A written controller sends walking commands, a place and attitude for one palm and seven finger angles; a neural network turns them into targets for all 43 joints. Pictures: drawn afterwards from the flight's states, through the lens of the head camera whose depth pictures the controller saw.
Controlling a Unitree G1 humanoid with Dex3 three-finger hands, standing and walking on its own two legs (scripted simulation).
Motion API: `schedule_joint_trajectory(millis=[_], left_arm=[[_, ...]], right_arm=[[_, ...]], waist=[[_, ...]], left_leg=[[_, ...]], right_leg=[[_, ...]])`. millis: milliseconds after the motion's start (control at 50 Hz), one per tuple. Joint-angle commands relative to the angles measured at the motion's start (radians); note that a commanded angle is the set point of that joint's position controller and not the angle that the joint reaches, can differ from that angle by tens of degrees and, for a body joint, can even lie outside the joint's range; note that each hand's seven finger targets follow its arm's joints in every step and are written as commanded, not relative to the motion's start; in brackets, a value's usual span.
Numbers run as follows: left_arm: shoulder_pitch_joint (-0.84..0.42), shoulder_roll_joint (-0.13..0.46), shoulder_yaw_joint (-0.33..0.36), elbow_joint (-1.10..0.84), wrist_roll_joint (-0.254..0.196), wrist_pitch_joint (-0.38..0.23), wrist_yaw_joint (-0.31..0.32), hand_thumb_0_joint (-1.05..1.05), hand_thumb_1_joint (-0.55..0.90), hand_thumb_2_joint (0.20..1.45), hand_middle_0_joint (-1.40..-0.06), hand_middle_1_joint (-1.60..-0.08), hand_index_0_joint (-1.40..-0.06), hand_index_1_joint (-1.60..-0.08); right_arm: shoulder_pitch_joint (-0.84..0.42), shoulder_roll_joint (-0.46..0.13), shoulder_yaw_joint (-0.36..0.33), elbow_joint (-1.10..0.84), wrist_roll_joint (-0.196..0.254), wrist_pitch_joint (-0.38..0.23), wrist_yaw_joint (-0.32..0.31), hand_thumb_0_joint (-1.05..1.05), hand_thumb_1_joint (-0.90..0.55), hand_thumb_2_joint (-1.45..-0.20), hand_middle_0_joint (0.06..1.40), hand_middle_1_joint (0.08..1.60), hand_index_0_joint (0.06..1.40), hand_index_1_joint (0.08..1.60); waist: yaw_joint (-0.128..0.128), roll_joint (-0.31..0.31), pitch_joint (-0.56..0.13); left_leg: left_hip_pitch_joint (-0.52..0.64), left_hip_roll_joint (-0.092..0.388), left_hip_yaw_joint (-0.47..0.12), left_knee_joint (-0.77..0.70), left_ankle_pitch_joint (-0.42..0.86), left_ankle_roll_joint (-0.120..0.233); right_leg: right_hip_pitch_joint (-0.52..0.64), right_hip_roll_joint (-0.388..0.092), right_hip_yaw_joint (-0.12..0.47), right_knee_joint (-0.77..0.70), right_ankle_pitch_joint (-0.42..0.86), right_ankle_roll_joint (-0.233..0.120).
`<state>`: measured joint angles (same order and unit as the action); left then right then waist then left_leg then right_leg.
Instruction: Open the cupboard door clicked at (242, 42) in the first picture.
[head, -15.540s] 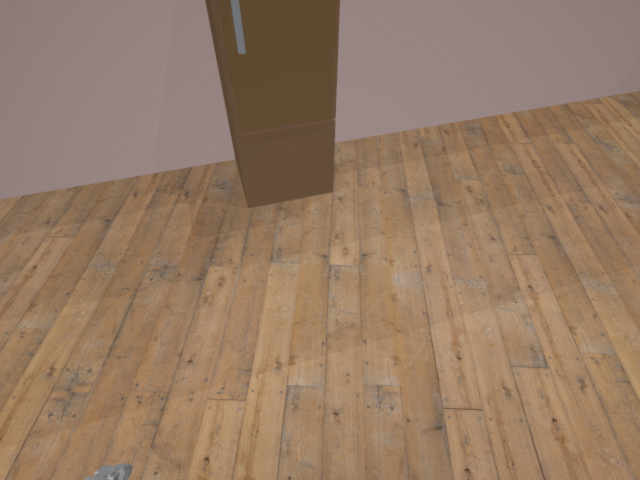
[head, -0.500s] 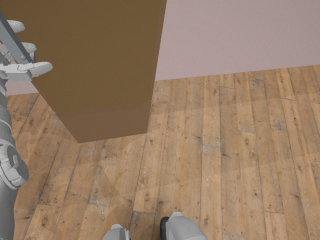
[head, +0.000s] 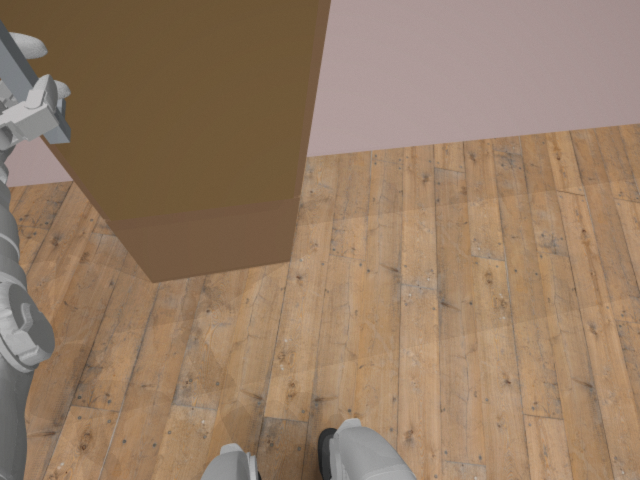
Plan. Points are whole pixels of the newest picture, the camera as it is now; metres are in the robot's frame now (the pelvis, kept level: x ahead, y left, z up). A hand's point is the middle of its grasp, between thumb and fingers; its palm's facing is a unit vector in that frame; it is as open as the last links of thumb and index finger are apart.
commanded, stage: pull the door open along its arc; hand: left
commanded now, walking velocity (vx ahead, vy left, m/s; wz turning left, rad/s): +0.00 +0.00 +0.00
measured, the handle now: (25, 68) +0.58 +0.28 +0.10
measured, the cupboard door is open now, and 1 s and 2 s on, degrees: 0 46 46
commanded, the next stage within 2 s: open thumb and fingers to let go in 1.00 s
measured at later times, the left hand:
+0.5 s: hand (65, 170) +0.44 +0.22 +0.10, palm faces +0.09 -1.00 +0.02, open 6.2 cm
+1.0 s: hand (209, 272) +0.32 +0.08 +0.11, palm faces +0.48 -0.87 +0.00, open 6.7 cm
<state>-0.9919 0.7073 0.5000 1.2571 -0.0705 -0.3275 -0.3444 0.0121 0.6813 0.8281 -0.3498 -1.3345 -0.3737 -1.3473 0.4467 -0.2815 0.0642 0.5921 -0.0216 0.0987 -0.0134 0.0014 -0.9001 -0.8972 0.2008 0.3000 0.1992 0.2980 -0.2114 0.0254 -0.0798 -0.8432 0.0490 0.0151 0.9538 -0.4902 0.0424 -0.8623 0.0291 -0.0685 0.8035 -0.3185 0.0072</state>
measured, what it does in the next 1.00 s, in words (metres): shifts its weight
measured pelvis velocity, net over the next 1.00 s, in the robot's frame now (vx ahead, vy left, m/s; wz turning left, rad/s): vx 0.04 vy -0.04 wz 0.05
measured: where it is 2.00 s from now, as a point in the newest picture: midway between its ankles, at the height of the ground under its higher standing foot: outside the picture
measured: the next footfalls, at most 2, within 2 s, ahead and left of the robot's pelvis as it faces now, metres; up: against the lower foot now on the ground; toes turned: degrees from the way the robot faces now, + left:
none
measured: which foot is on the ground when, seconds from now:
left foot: down 0.00-1.00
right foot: down 0.00-1.00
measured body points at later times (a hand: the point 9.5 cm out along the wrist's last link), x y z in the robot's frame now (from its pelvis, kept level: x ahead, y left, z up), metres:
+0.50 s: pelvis +0.02 +0.00 +0.02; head +0.11 +0.01 +0.46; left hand +0.43 +0.27 +0.10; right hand +0.08 -0.26 -0.09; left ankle -0.03 +0.08 -0.69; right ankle +0.03 -0.13 -0.69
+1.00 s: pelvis +0.04 -0.04 +0.03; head +0.05 -0.05 +0.48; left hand +0.29 +0.13 +0.11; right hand +0.24 -0.24 -0.06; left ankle -0.03 +0.08 -0.69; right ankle +0.03 -0.13 -0.69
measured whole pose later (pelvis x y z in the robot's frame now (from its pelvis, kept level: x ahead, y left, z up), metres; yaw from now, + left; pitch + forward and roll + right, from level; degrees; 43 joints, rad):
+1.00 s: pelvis +0.04 -0.04 +0.03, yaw +3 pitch +7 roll -1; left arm 0.15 -0.10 -0.12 -0.05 0.06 -0.04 0.54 0.02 0.63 0.71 -0.30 -1.22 -0.31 -1.30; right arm 0.16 -0.16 0.02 0.51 -0.06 0.12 0.00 0.01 -0.90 -0.90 0.20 0.30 0.20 0.30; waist -0.01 0.04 -0.11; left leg -0.37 0.03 0.01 0.72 -0.46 -0.01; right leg -0.45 0.02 -0.07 0.71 -0.38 -0.04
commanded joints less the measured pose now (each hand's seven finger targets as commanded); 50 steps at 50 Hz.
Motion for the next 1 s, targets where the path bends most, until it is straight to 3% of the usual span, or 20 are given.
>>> schedule_joint_trajectory(millis=[0,60,140,160,200,260,360,400,420,500,520,580,640,700,760,820,840,900,940,980], left_arm=[[-0.395,0.26,0.001,-0.192,-0.026,-0.051,0.017,0.0,0.9,0.9,-0.4,-1.35,-0.4,-1.35],[-0.322,0.265,0.019,-0.238,-0.035,-0.058,0.013,0.0,0.9,0.9,-0.4,-1.35,-0.4,-1.35],[-0.207,0.228,0.026,-0.309,-0.067,-0.057,0.006,0.0,0.9,0.9,-0.4,-1.35,-0.4,-1.35],[-0.162,0.216,0.021,-0.32,-0.07,-0.052,0.003,0.0,0.9,0.9,-0.4,-1.35,-0.4,-1.35],[-0.079,0.198,0.028,-0.362,-0.089,-0.043,0.002,0.0,0.9,0.9,-0.4,-1.35,-0.4,-1.35],[0.052,0.165,0.043,-0.464,-0.124,-0.036,0.003,0.0,0.9,0.9,-0.4,-1.35,-0.4,-1.35],[0.311,0.033,0.003,-0.633,-0.175,-0.006,0.021,0.0,0.9,0.9,-0.4,-1.35,-0.4,-1.35],[0.391,-0.037,-0.036,-0.723,-0.19,0.008,0.036,0.0,0.9,0.9,-0.4,-1.35,-0.4,-1.35],[0.392,-0.064,0.037,-0.837,-0.225,0.016,0.141,0.0,0.9,0.9,-0.4,-1.35,-0.4,-1.35],[0.653,-0.318,-0.108,-1.049,-0.185,0.051,0.363,0.0,0.9,0.9,-0.4,-1.35,-0.4,-1.35],[0.676,-0.326,-0.091,-1.129,-0.171,0.054,0.43,0.0,0.9,0.9,-0.4,-1.35,-0.4,-1.35],[0.809,-0.433,-0.168,-1.25,-0.106,0.073,0.578,0.0,0.9,0.9,-0.4,-1.35,-0.4,-1.35],[0.886,-0.483,-0.222,-1.346,-0.035,0.102,0.701,0.0,0.9,0.9,-0.4,-1.35,-0.4,-1.35],[0.989,-0.57,-0.301,-1.441,0.025,0.145,0.806,0.0,0.9,0.9,-0.4,-1.35,-0.4,-1.35],[1.139,-0.611,-0.368,-1.54,0.081,0.185,0.862,0.0,0.9,0.9,-0.4,-1.35,-0.4,-1.35],[1.168,-0.654,-0.428,-1.582,0.107,0.212,0.884,0.0,0.9,0.9,-0.4,-1.35,-0.4,-1.35],[1.138,-0.669,-0.455,-1.57,0.116,0.216,0.893,0.0,0.9,0.9,-0.4,-1.35,-0.4,-1.35],[1.076,-0.736,-0.529,-1.552,0.155,0.221,0.922,0.0,0.9,0.9,-0.4,-1.35,-0.4,-1.35],[1.012,-0.789,-0.598,-1.533,0.174,0.224,0.932,0.0,0.9,0.9,-0.4,-1.35,-0.4,-1.35],[0.95,-0.813,-0.637,-1.52,0.197,0.22,0.941,0.0,0.9,0.9,-0.4,-1.35,-0.4,-1.35]], right_arm=[[0.194,-0.191,-0.071,-0.027,0.001,-0.015,-0.013,0.0,-0.9,-0.9,0.2,0.3,0.2,0.3],[0.189,-0.193,-0.076,-0.038,0.003,-0.014,-0.01,0.0,-0.9,-0.9,0.2,0.3,0.2,0.3],[0.177,-0.191,-0.083,-0.062,0.008,-0.011,-0.002,0.0,-0.9,-0.9,0.2,0.3,0.2,0.3],[0.164,-0.188,-0.085,-0.067,0.013,-0.009,0.001,0.0,-0.9,-0.9,0.2,0.3,0.2,0.3],[0.15,-0.185,-0.091,-0.083,0.019,-0.006,0.004,0.0,-0.9,-0.9,0.2,0.3,0.2,0.3],[0.121,-0.176,-0.097,-0.111,0.027,-0.009,0.011,0.0,-0.9,-0.9,0.2,0.3,0.2,0.3],[0.053,-0.152,-0.106,-0.158,0.044,-0.029,0.023,0.0,-0.9,-0.9,0.2,0.3,0.2,0.3],[0.025,-0.142,-0.11,-0.168,0.048,-0.042,0.027,0.0,-0.9,-0.9,0.2,0.3,0.2,0.3],[-0.014,-0.119,-0.111,-0.183,0.048,-0.058,0.034,0.0,-0.9,-0.9,0.2,0.3,0.2,0.3],[-0.066,-0.094,-0.117,-0.177,0.045,-0.1,0.062,0.0,-0.9,-0.9,0.2,0.3,0.2,0.3],[-0.089,-0.087,-0.117,-0.179,0.041,-0.106,0.067,0.0,-0.9,-0.9,0.2,0.3,0.2,0.3],[-0.153,-0.064,-0.111,-0.184,0.028,-0.105,0.066,0.0,-0.9,-0.9,0.2,0.3,0.2,0.3],[-0.216,-0.049,-0.105,-0.195,0.011,-0.085,0.054,0.0,-0.9,-0.9,0.2,0.3,0.2,0.3],[-0.281,-0.019,-0.094,-0.211,-0.001,-0.059,0.041,0.0,-0.9,-0.9,0.2,0.3,0.2,0.3],[-0.314,0.005,-0.087,-0.228,-0.011,-0.034,0.029,0.0,-0.9,-0.9,0.2,0.3,0.2,0.3],[-0.337,0.018,-0.082,-0.229,-0.019,-0.014,0.016,0.0,-0.9,-0.9,0.2,0.3,0.2,0.3],[-0.345,0.018,-0.079,-0.224,-0.021,-0.01,0.01,0.0,-0.9,-0.9,0.2,0.3,0.2,0.3],[-0.345,0.03,-0.079,-0.211,-0.035,-0.011,0.002,0.0,-0.9,-0.9,0.2,0.3,0.2,0.3],[-0.34,0.027,-0.081,-0.203,-0.041,-0.02,0.001,0.0,-0.9,-0.9,0.2,0.3,0.2,0.3],[-0.336,0.025,-0.085,-0.189,-0.05,-0.031,-0.002,0.0,-0.9,-0.9,0.2,0.3,0.2,0.3]], waist=[[0.009,0.18,-0.446],[0.038,0.2,-0.495],[0.066,0.142,-0.512],[0.079,0.168,-0.503],[0.095,0.121,-0.489],[0.13,0.114,-0.505],[0.175,0.085,-0.454],[0.18,0.071,-0.438],[0.236,0.073,-0.437],[0.224,0.042,-0.396],[0.241,0.048,-0.412],[0.245,-0.005,-0.37],[0.252,-0.05,-0.333],[0.264,-0.045,-0.301],[0.277,-0.04,-0.278],[0.265,-0.052,-0.241],[0.245,-0.073,-0.21],[0.231,-0.043,-0.208],[0.207,-0.075,-0.196],[0.202,-0.062,-0.226]], left_leg=[[0.306,-0.008,-0.081,-0.117,0.527,-0.035],[0.336,-0.007,-0.076,-0.119,0.576,-0.039],[0.338,-0.005,-0.07,-0.129,0.618,-0.034],[0.343,-0.005,-0.062,-0.135,0.625,-0.037],[0.335,-0.004,-0.056,-0.145,0.634,-0.034],[0.329,-0.008,-0.042,-0.16,0.683,-0.032],[0.32,-0.012,-0.022,-0.194,0.724,-0.032],[0.335,-0.013,-0.017,-0.202,0.74,-0.036],[0.326,-0.022,-0.02,-0.207,0.737,-0.047],[0.374,-0.014,-0.013,-0.225,0.791,-0.072],[0.374,-0.017,-0.013,-0.231,0.78,-0.076],[0.363,-0.019,-0.006,-0.253,0.709,-0.07],[0.366,-0.024,-0.004,-0.279,0.615,-0.062],[0.381,-0.034,0.007,-0.3,0.554,-0.058],[0.394,-0.036,0.012,-0.313,0.534,-0.056],[0.409,-0.04,0.016,-0.31,0.519,-0.053],[0.407,-0.04,0.008,-0.306,0.5,-0.051],[0.423,-0.045,0.006,-0.288,0.501,-0.051],[0.426,-0.045,-0.003,-0.275,0.487,-0.048],[0.429,-0.049,-0.007,-0.259,0.483,-0.048]], right_leg=[[0.226,0.03,0.015,-0.03,0.291,-0.024],[0.249,0.03,0.017,-0.024,0.315,-0.026],[0.311,0.034,0.017,-0.025,0.363,-0.029],[0.311,0.033,0.017,-0.028,0.365,-0.029],[0.342,0.034,0.016,-0.033,0.381,-0.027],[0.415,0.029,0.022,-0.033,0.447,-0.03],[0.48,0.019,0.024,-0.041,0.501,-0.03],[0.491,0.016,0.021,-0.045,0.515,-0.027],[0.498,0.018,0.009,-0.051,0.503,-0.027],[0.507,0.012,-0.009,-0.054,0.505,-0.027],[0.533,0.007,-0.008,-0.053,0.506,-0.032],[0.586,-0.002,-0.004,-0.06,0.508,-0.038],[0.632,-0.014,0.004,-0.082,0.485,-0.044],[0.675,-0.026,0.014,-0.105,0.481,-0.046],[0.725,-0.034,0.027,-0.125,0.507,-0.05],[0.732,-0.037,0.037,-0.139,0.545,-0.048],[0.718,-0.038,0.044,-0.15,0.533,-0.047],[0.684,-0.043,0.042,-0.138,0.543,-0.043],[0.652,-0.048,0.041,-0.14,0.527,-0.037],[0.635,-0.058,0.047,-0.127,0.532,-0.032]])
